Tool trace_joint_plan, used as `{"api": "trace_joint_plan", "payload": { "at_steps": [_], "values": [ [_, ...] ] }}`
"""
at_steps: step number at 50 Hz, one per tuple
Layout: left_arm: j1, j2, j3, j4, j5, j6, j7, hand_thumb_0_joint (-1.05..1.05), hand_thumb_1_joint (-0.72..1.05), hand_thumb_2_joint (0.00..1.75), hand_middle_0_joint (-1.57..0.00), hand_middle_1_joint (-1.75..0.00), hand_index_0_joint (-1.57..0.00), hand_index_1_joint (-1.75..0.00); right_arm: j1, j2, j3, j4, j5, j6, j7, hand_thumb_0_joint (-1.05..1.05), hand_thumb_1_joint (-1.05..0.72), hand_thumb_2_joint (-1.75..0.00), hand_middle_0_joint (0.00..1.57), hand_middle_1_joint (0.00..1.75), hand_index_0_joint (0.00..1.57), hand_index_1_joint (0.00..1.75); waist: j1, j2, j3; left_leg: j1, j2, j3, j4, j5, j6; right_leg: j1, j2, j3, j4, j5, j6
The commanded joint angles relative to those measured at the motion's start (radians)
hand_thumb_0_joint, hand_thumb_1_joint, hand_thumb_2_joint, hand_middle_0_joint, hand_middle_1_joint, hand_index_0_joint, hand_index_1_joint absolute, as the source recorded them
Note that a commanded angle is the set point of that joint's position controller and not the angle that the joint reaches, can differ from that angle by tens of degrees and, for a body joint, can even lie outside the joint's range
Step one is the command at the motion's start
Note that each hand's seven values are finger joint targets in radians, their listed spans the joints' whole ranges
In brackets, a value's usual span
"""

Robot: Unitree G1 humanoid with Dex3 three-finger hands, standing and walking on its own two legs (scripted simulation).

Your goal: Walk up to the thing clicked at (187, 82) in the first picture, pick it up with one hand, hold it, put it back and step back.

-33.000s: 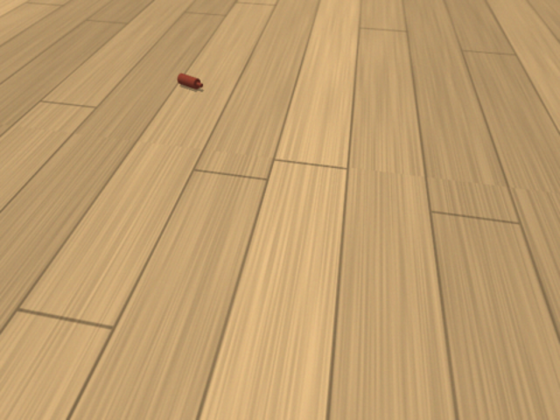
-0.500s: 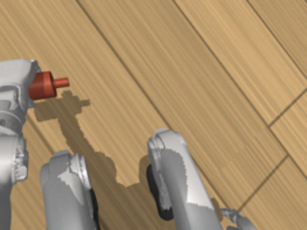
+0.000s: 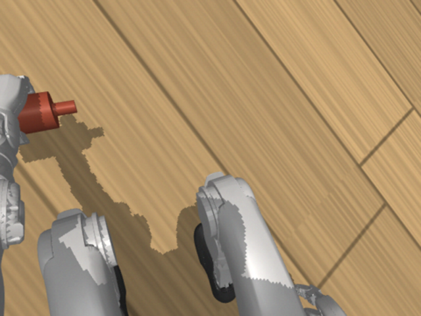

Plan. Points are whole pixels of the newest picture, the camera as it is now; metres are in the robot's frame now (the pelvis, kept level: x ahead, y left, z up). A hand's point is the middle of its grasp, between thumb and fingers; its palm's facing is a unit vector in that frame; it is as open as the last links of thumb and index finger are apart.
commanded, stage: lower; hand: left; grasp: from above
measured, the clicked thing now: (23, 114) +0.51 +0.23 -0.18
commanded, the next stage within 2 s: rest in 0.32 s
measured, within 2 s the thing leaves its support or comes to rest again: neither
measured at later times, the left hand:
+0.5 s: hand (24, 125) +0.50 +0.24 -0.21, palm faces -0.45 -0.06 -0.89, open 9.8 cm
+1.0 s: hand (34, 129) +0.51 +0.24 -0.25, palm faces -0.46 -0.08 -0.89, open 9.8 cm
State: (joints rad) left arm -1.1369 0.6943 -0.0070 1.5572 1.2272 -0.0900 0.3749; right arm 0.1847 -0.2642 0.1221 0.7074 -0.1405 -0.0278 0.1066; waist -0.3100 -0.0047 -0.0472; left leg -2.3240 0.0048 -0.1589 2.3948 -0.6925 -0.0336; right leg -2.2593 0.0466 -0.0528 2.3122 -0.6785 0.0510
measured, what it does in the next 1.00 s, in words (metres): stands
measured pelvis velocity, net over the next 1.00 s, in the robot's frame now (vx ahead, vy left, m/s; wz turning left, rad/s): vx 0.01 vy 0.00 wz -0.07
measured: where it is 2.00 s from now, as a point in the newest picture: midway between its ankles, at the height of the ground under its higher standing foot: (170, 295)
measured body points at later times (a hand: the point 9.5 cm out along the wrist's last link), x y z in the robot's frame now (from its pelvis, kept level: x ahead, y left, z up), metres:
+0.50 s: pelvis +0.00 +0.00 -0.02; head +0.27 +0.07 +0.34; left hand +0.52 +0.24 -0.16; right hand +0.01 -0.26 -0.11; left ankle +0.07 +0.13 -0.30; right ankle +0.10 -0.13 -0.30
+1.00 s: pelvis +0.01 +0.00 -0.02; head +0.29 +0.08 +0.32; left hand +0.53 +0.24 -0.20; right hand +0.02 -0.26 -0.09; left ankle +0.07 +0.13 -0.30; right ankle +0.10 -0.13 -0.30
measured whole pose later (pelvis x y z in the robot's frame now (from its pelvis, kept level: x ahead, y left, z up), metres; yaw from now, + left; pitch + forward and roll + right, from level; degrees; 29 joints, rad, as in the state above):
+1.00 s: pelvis +0.01 +0.00 -0.02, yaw -4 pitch +33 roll -11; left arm -1.16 0.84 0.04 1.69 1.26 -0.12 0.53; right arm 0.16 -0.31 0.23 0.67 -0.21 -0.12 0.17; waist -0.39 -0.07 0.08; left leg -2.37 0.01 -0.23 2.50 -0.73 -0.04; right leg -2.29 0.07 -0.11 2.37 -0.69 0.06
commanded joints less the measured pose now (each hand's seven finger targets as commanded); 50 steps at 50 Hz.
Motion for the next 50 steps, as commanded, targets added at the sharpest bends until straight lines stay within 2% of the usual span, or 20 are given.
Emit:
{"api": "trace_joint_plan", "payload": {
  "at_steps": [1, 5, 9, 10, 13, 15, 16, 23, 26, 31, 32, 34, 35, 36, 41, 45, 47, 48, 49, 50],
  "values": [
    [-0.376, 0.174, -0.001, -0.105, -0.012, -0.001, 0.036, 0.0, 0.68, 0.83, -1.02, -0.75, -1.03, -0.73, 0.216, -0.255, -0.068, 0.004, -0.001, -0.002, -0.007, 0.0, -0.9, -0.9, 0.2, 0.3, 0.2, 0.3, -0.05, 0.285, -0.647, 0.452, 0.0, 0.103, -0.22, 0.192, 0.061, 0.381, 0.026, -0.122, -0.222, 0.253, -0.081],
    [-0.373, 0.222, 0.008, -0.078, 0.002, -0.019, 0.039, 0.0, 0.67, 0.85, -1.01, -0.77, -1.03, -0.76, 0.213, -0.257, -0.051, 0.006, -0.009, -0.005, -0.005, 0.0, -0.91, -0.9, 0.2, 0.3, 0.2, 0.3, -0.039, 0.288, -0.644, 0.417, 0.0, 0.106, -0.197, 0.188, 0.063, 0.403, 0.03, -0.117, -0.208, 0.249, -0.078],
    [-0.39, 0.242, 0.018, -0.083, 0.025, -0.035, 0.059, 0.0, 0.69, 0.85, -1.02, -0.79, -1.04, -0.78, 0.219, -0.266, -0.045, -0.003, -0.017, -0.013, 0.001, 0.0, -0.91, -0.9, 0.2, 0.3, 0.2, 0.3, -0.055, 0.327, -0.642, 0.447, 0.002, 0.097, -0.19, 0.2, 0.056, 0.387, 0.032, -0.131, -0.188, 0.259, -0.08],
    [-0.401, 0.251, 0.027, -0.112, 0.026, -0.039, 0.07, 0.0, 0.69, 0.84, -1.02, -0.79, -1.04, -0.77, 0.215, -0.268, -0.043, -0.003, -0.019, -0.012, -0.001, 0.0, -0.91, -0.9, 0.2, 0.3, 0.2, 0.3, -0.039, 0.352, -0.669, 0.471, 0.0, 0.096, -0.197, 0.203, 0.053, 0.381, 0.032, -0.134, -0.184, 0.26, -0.082],
    [-0.388, 0.232, 0.019, -0.082, 0.039, -0.04, 0.088, 0.0, 0.71, 0.83, -1.02, -0.8, -1.04, -0.78, 0.214, -0.275, -0.04, -0.009, -0.027, -0.024, 0.003, 0.0, -0.91, -0.9, 0.2, 0.3, 0.2, 0.3, -0.07, 0.373, -0.633, 0.492, 0.004, 0.087, -0.193, 0.191, 0.047, 0.339, 0.031, -0.149, -0.171, 0.246, -0.086],
    [-0.398, 0.262, 0.039, -0.095, 0.047, -0.039, 0.102, 0.0, 0.72, 0.83, -1.03, -0.8, -1.05, -0.77, 0.219, -0.285, -0.04, -0.013, -0.028, -0.028, 0.005, 0.0, -0.9, -0.9, 0.2, 0.3, 0.2, 0.3, -0.065, 0.38, -0.635, 0.486, 0.001, 0.088, -0.189, 0.187, 0.049, 0.329, 0.028, -0.15, -0.169, 0.245, -0.085],
    [-0.4, 0.267, 0.036, -0.105, 0.039, -0.039, 0.108, 0.0, 0.71, 0.82, -1.03, -0.79, -1.05, -0.77, 0.209, -0.279, -0.037, -0.01, -0.027, -0.028, 0.005, 0.0, -0.91, -0.9, 0.2, 0.3, 0.2, 0.3, -0.053, 0.392, -0.65, 0.482, 0.004, 0.088, -0.187, 0.183, 0.049, 0.331, 0.032, -0.147, -0.164, 0.241, -0.087],
    [-0.377, 0.267, 0.04, -0.064, 0.025, -0.021, 0.131, 0.0, 0.64, 0.85, -0.96, -0.78, -0.98, -0.76, 0.224, -0.285, -0.026, -0.005, -0.038, -0.039, 0.014, 0.0, -0.89, -0.89, 0.2, 0.3, 0.2, 0.3, -0.072, 0.359, -0.645, 0.444, 0.009, 0.084, -0.16, 0.2, 0.056, 0.364, 0.036, -0.148, -0.166, 0.272, -0.076],
    [-0.355, 0.241, 0.028, 0.006, 0.02, -0.011, 0.128, 0.0, 0.6, 0.81, -0.92, -0.77, -0.94, -0.74, 0.229, -0.291, -0.016, -0.003, -0.044, -0.049, 0.021, 0.0, -0.89, -0.89, 0.2, 0.3, 0.2, 0.3, -0.098, 0.329, -0.585, 0.422, 0.008, 0.078, -0.15, 0.204, 0.057, 0.354, 0.035, -0.155, -0.161, 0.276, -0.076],
    [-0.359, 0.298, 0.042, -0.019, 0.013, -0.026, 0.131, 0.0, 0.6, 0.81, -0.93, -0.77, -0.96, -0.74, 0.222, -0.293, 0.002, -0.005, -0.05, -0.055, 0.025, 0.0, -0.89, -0.89, 0.2, 0.3, 0.2, 0.3, -0.087, 0.338, -0.619, 0.42, 0.013, 0.076, -0.138, 0.226, 0.058, 0.431, 0.044, -0.148, -0.165, 0.303, -0.071],
    [-0.356, 0.299, 0.047, 0.016, 0.022, -0.026, 0.132, 0.0, 0.62, 0.82, -0.95, -0.76, -0.97, -0.74, 0.226, -0.312, 0.001, -0.01, -0.052, -0.062, 0.026, 0.0, -0.9, -0.89, 0.2, 0.3, 0.2, 0.3, -0.105, 0.33, -0.571, 0.41, 0.011, 0.076, -0.127, 0.223, 0.057, 0.392, 0.038, -0.158, -0.161, 0.296, -0.075],
    [-0.348, 0.305, 0.044, 0.009, 0.02, -0.035, 0.132, 0.0, 0.64, 0.82, -0.96, -0.77, -0.98, -0.74, 0.215, -0.313, 0.007, -0.015, -0.054, -0.071, 0.029, 0.0, -0.9, -0.89, 0.2, 0.3, 0.2, 0.3, -0.103, 0.332, -0.557, 0.41, 0.013, 0.073, -0.126, 0.205, 0.057, 0.39, 0.042, -0.161, -0.166, 0.276, -0.077],
    [-0.369, 0.342, 0.057, -0.048, 0.025, -0.04, 0.14, 0.0, 0.64, 0.81, -0.97, -0.75, -0.99, -0.73, 0.214, -0.311, 0.01, -0.016, -0.055, -0.07, 0.031, 0.0, -0.9, -0.9, 0.2, 0.3, 0.2, 0.3, -0.092, 0.373, -0.612, 0.439, 0.016, 0.072, -0.132, 0.223, 0.056, 0.431, 0.045, -0.156, -0.164, 0.298, -0.073],
    [-0.36, 0.331, 0.057, -0.006, 0.031, -0.039, 0.146, 0.0, 0.65, 0.78, -0.96, -0.76, -0.99, -0.73, 0.217, -0.324, 0.012, -0.021, -0.058, -0.073, 0.032, 0.0, -0.9, -0.9, 0.2, 0.3, 0.2, 0.3, -0.106, 0.353, -0.585, 0.431, 0.014, 0.068, -0.121, 0.22, 0.053, 0.4, 0.041, -0.168, -0.158, 0.289, -0.079],
    [-0.345, 0.355, 0.07, -0.045, 0.035, -0.042, 0.184, 0.0, 0.65, 0.79, -0.97, -0.76, -0.99, -0.73, 0.208, -0.313, 0.019, -0.02, -0.063, -0.079, 0.044, 0.0, -0.9, -0.9, 0.2, 0.3, 0.2, 0.3, -0.095, 0.409, -0.642, 0.458, 0.022, 0.064, -0.132, 0.247, 0.051, 0.441, 0.049, -0.166, -0.149, 0.327, -0.073],
    [-0.362, 0.294, 0.033, 0.041, 0.028, -0.029, 0.192, 0.0, 0.64, 0.78, -0.97, -0.72, -0.99, -0.7, 0.199, -0.322, 0.026, -0.016, -0.071, -0.094, 0.057, 0.0, -0.9, -0.9, 0.2, 0.3, 0.2, 0.3, -0.15, 0.362, -0.515, 0.413, 0.024, 0.058, -0.118, 0.188, 0.056, 0.362, 0.05, -0.178, -0.157, 0.285, -0.072],
    [-0.361, 0.363, 0.067, -0.025, 0.03, -0.028, 0.202, 0.0, 0.6, 0.77, -0.94, -0.71, -0.96, -0.69, 0.2, -0.338, 0.022, -0.02, -0.065, -0.094, 0.054, 0.0, -0.9, -0.9, 0.2, 0.3, 0.2, 0.3, -0.11, 0.42, -0.574, 0.46, 0.022, 0.054, -0.138, 0.222, 0.047, 0.391, 0.047, -0.18, -0.156, 0.299, -0.078],
    [-0.324, 0.339, 0.055, 0.012, 0.02, -0.022, 0.203, 0.0, 0.61, 0.75, -0.95, -0.71, -0.97, -0.69, 0.194, -0.328, 0.026, -0.02, -0.065, -0.097, 0.058, 0.0, -0.9, -0.9, 0.2, 0.3, 0.2, 0.3, -0.103, 0.43, -0.556, 0.468, 0.024, 0.054, -0.14, 0.231, 0.044, 0.385, 0.047, -0.179, -0.146, 0.305, -0.08],
    [-0.34, 0.316, 0.044, 0.021, 0.022, -0.021, 0.202, 0.0, 0.63, 0.76, -0.97, -0.7, -0.99, -0.68, 0.196, -0.333, 0.029, -0.019, -0.071, -0.101, 0.063, 0.0, -0.9, -0.9, 0.2, 0.3, 0.2, 0.3, -0.131, 0.411, -0.543, 0.475, 0.027, 0.05, -0.129, 0.237, 0.044, 0.377, 0.048, -0.187, -0.144, 0.31, -0.078],
    [-0.359, 0.331, 0.042, -0.008, 0.026, -0.023, 0.204, 0.0, 0.62, 0.76, -0.96, -0.71, -0.98, -0.69, 0.194, -0.331, 0.031, -0.013, -0.07, -0.101, 0.066, 0.0, -0.9, -0.9, 0.2, 0.3, 0.2, 0.3, -0.123, 0.422, -0.572, 0.478, 0.028, 0.049, -0.13, 0.242, 0.046, 0.396, 0.054, -0.183, -0.148, 0.323, -0.076]
  ]
}}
